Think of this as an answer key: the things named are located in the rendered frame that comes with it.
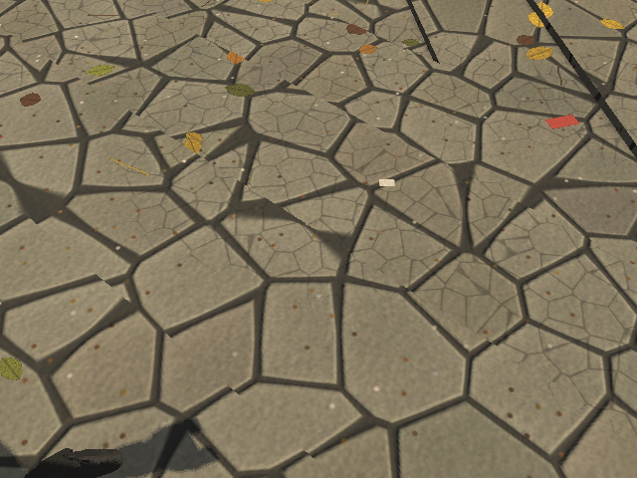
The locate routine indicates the left robot hand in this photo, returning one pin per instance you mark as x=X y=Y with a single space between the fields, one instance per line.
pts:
x=88 y=463

